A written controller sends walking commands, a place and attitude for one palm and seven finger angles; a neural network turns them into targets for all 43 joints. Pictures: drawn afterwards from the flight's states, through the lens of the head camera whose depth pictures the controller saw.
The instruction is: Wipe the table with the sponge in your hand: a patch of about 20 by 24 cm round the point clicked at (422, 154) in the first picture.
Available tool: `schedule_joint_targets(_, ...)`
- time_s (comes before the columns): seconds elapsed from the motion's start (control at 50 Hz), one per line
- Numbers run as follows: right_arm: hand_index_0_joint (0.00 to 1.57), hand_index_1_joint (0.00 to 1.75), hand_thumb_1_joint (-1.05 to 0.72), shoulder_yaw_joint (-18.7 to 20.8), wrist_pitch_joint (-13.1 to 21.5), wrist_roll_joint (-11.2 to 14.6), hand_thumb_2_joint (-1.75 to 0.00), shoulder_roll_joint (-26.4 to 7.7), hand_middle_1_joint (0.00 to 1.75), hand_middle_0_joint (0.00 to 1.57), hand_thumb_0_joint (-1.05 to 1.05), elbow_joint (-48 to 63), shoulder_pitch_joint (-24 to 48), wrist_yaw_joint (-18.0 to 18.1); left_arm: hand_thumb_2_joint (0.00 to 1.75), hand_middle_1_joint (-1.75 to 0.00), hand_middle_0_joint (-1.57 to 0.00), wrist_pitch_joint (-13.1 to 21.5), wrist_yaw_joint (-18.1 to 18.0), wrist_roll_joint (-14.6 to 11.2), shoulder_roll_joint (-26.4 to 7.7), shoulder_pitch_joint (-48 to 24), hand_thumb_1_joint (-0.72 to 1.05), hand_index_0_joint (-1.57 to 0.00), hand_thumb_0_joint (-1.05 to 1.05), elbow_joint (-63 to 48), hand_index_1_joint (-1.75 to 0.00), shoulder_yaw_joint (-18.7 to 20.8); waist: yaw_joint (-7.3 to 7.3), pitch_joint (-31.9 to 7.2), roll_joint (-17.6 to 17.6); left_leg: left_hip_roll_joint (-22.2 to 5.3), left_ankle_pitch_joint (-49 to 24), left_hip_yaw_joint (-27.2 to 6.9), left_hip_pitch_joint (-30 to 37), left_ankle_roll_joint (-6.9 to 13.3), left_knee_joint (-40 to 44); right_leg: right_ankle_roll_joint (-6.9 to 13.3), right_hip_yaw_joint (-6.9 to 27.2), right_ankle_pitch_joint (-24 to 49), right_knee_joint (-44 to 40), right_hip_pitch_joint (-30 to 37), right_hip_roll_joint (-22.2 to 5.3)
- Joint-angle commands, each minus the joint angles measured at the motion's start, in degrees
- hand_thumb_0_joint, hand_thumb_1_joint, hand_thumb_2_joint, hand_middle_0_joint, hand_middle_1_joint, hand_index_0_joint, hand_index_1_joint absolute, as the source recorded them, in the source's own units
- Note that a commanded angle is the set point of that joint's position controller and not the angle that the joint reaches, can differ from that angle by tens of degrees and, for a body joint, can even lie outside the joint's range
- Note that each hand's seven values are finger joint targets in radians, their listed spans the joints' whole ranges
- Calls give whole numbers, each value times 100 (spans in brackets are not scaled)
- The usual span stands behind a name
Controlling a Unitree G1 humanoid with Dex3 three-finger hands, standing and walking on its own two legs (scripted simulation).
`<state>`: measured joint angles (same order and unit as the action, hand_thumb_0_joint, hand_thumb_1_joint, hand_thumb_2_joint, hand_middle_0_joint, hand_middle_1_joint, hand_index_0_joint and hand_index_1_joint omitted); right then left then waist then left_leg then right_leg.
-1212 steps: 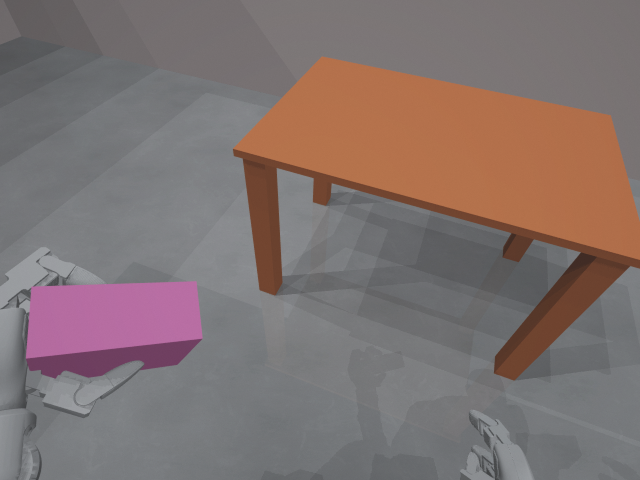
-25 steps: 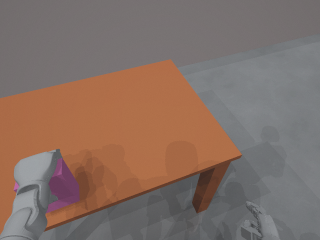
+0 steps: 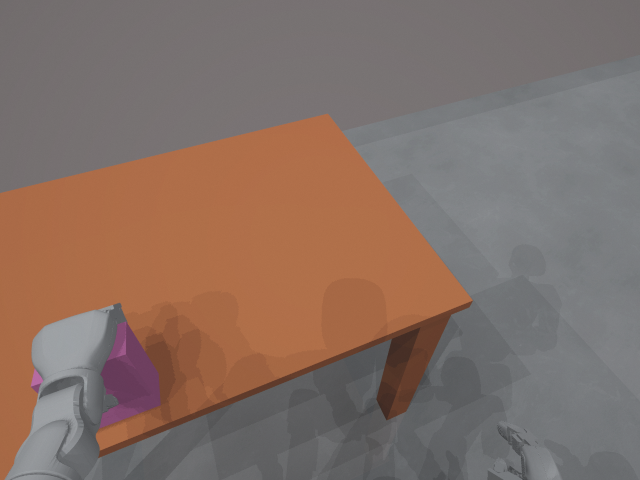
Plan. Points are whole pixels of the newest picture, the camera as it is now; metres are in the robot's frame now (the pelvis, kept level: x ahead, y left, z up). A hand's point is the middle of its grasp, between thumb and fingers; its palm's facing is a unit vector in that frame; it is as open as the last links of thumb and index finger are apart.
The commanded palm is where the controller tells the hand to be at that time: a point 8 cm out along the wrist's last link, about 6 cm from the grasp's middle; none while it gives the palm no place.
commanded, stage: lower the sponge onto the table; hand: left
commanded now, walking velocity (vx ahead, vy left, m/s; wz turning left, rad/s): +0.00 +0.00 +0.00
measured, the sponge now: (110, 387) +0.22 +0.34 -0.07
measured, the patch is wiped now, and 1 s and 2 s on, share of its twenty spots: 0.00 0.05 0.30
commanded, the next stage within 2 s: wipe forward along the first lane in 0.30 s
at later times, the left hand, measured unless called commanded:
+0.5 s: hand (99, 360) +0.24 +0.34 -0.02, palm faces -0.13 -0.05 -0.99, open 10.1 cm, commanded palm +0.24 +0.34 +0.02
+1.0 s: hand (93, 326) +0.29 +0.38 -0.02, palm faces -0.18 -0.01 -0.98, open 10.1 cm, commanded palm +0.29 +0.37 +0.01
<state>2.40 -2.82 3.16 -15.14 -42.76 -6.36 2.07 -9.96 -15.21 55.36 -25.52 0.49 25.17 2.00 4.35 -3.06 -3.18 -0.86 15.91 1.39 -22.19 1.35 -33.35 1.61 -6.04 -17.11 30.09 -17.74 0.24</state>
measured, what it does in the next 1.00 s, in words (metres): stands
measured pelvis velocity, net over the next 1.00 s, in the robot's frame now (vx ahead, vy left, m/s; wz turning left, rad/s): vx -0.03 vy -0.01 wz -0.02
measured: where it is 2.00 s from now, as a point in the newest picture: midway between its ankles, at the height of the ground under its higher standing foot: outside the picture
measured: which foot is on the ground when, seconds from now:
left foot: down 0.00-1.00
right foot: down 0.00-1.00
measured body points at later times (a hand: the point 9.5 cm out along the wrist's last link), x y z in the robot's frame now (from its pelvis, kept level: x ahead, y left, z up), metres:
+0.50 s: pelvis -0.01 -0.01 -0.01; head +0.02 -0.02 +0.44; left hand +0.25 +0.34 +0.03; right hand +0.16 -0.26 -0.12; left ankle +0.01 +0.10 -0.73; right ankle -0.02 -0.10 -0.73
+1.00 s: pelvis -0.03 -0.01 -0.03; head +0.04 -0.02 +0.42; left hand +0.30 +0.37 +0.03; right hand +0.07 -0.29 -0.16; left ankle +0.01 +0.10 -0.73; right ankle -0.02 -0.10 -0.73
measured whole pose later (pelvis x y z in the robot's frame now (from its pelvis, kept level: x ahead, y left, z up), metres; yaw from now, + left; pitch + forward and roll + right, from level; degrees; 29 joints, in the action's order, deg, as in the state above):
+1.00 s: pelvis -0.03 -0.01 -0.03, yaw -1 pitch +14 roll -2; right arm 3.0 -3.9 3.4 -16.4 -43.3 -12.8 2.0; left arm 0.9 -16.0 58.7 -35.6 -22.2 54.3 9.1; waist 1.2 -7.3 -3.8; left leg -3.2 18.6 0.2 -42.4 0.9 -46.8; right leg 2.9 -6.9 -19.6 42.9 -37.7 1.9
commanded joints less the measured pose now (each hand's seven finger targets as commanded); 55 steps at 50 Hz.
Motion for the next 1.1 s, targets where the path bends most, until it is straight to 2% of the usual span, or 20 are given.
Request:
schedule_joint_targets(0.0,20,30,-90,251,264,-13,-90,-800,30,20,0,774,629,68,130,-160,-120,13,-368,164,-1653,-1633,10,-120,0,-931,-160,667,-82,-1275,-183,146,-1342,-467,832,195,297,226,501,1225,-338,57,73)
schedule_joint_targets(0.04,20,30,-90,257,267,-1,-90,-806,30,20,0,771,656,74,130,-160,-120,32,-382,162,-1724,-1657,10,-120,0,-921,-160,764,-56,-1317,-217,144,-1312,-504,844,190,305,245,555,1153,-327,37,97)
schedule_joint_targets(0.06,20,30,-90,271,267,-12,-90,-789,30,20,0,785,590,74,130,-160,-120,20,-371,161,-1488,-1540,10,-120,0,-820,-160,549,-82,-1306,-274,161,-1298,-447,828,206,261,226,493,1171,-317,30,86)
schedule_joint_targets(0.12,20,30,-90,256,233,6,-90,-818,30,20,0,756,530,62,130,-160,-120,-26,-343,149,-1496,-1686,10,-120,0,-496,-160,508,-149,-1193,69,168,-1166,-419,612,209,232,197,517,1176,-321,-29,75)
schedule_joint_targets(0.14,20,30,-90,259,224,18,-90,-837,30,20,0,748,560,78,130,-160,-120,0,-345,117,-1741,-1679,10,-120,0,-463,-160,775,-98,-1183,49,171,-1112,-446,565,208,266,214,576,1090,-338,-2,89)
schedule_joint_targets(0.16,20,30,-90,256,219,9,-90,-816,30,20,0,768,483,87,130,-160,-120,7,-314,112,-1519,-1676,10,-120,0,-392,-160,531,-143,-1253,60,186,-1085,-396,554,225,217,181,523,1120,-316,18,75)
schedule_joint_targets(0.24,20,30,-90,265,182,12,-90,-850,30,20,0,723,443,91,130,-160,-120,108,-315,169,-1892,-1759,10,-120,0,-185,-160,878,-105,-1282,101,198,-1089,-375,384,222,149,198,639,1235,-280,34,73)
schedule_joint_targets(0.26,20,30,-90,286,185,-8,-90,-831,30,20,0,752,388,88,130,-160,-120,138,-319,184,-1695,-1616,10,-120,0,-191,-160,717,-115,-1369,53,197,-1170,-335,423,237,95,181,578,1353,-232,63,61)
schedule_joint_targets(0.34,20,30,-90,313,187,-6,-90,-847,30,20,0,793,421,30,130,-160,-120,189,-378,147,-1728,-1184,10,-120,0,-202,-160,906,-26,-1417,55,178,-1294,-352,339,223,23,204,638,1579,-154,58,66)
schedule_joint_targets(0.38,20,30,-90,318,187,-10,-90,-850,30,20,0,828,363,14,130,-160,-120,164,-408,110,-1578,-1069,10,-120,0,-171,-160,772,-82,-1336,194,168,-1218,-328,236,230,-19,167,568,1572,-118,6,59)
schedule_joint_targets(0.44,20,30,-90,307,172,11,-90,-868,30,20,0,789,389,51,130,-160,-120,123,-461,107,-1838,-1436,10,-120,0,-77,-160,962,-119,-1239,295,172,-1008,-316,79,234,-12,154,636,1344,-134,-82,60)
schedule_joint_targets(0.52,20,30,-90,294,130,33,-90,-888,30,20,0,687,240,97,130,-160,-120,69,-435,260,-1888,-2052,10,-120,0,416,-160,756,-276,-990,298,194,-651,-284,-141,239,-75,123,584,832,-161,-426,46)
schedule_joint_targets(0.56,20,30,-90,293,122,29,-90,-877,30,20,0,664,160,129,130,-160,-120,132,-413,328,-1977,-2282,10,-120,0,556,-160,763,-284,-1123,135,205,-562,-269,-154,248,-106,131,592,676,-124,-465,48)
schedule_joint_targets(0.64,20,30,-90,292,94,34,-90,-917,30,20,0,579,-4,152,130,-160,-120,266,-357,326,-2235,-2493,10,-120,0,1193,-160,974,-311,-1167,374,190,-462,-239,-495,251,-251,118,671,667,-72,-546,57)
schedule_joint_targets(0.7,20,30,-90,286,87,25,-90,-927,30,20,0,602,-172,133,130,-160,-120,390,-287,374,-2061,-2785,10,-120,0,1634,-160,694,-430,-1105,446,180,-283,-222,-738,256,-383,85,602,520,12,-800,48)
schedule_joint_targets(0.78,20,30,-90,298,79,15,-90,-951,30,20,0,600,-390,102,130,-160,-120,636,-264,434,-2181,-3191,10,-120,0,1992,-160,710,-485,-1309,346,149,-227,-201,-930,271,-582,92,591,484,174,-1003,68)
schedule_joint_targets(0.84,20,30,-90,328,67,-1,-90,-996,30,20,0,573,-481,90,130,-160,-120,825,-329,414,-2607,-3113,10,-120,0,2250,-160,1159,-396,-1582,474,122,-309,-197,-1204,284,-766,99,673,683,326,-915,100)
schedule_joint_targets(0.9,20,30,-90,338,73,0,-90,-1016,30,20,0,549,-643,64,130,-160,-120,947,-411,429,-2612,-3343,10,-120,0,2521,-160,1057,-522,-1519,681,103,-163,-165,-1544,291,-947,58,651,630,440,-1070,108)
schedule_joint_targets(0.98,20,30,-90,349,100,11,-90,-1040,30,20,0,513,-754,34,130,-160,-120,998,-516,478,-2735,-3584,10,-120,0,2762,-160,1057,-569,-1554,531,97,61,-136,-1788,309,-1085,50,684,332,501,-1272,114)
schedule_joint_targets(1.08,20,30,-90,321,146,45,-90,-1102,30,20,0,440,-918,42,130,-160,-120,1006,-538,495,-3212,-4165,10,-120,0,3092,-160,1163,-677,-1642,492,75,367,-143,-2141,335,-1228,45,773,-47,546,-1407,117)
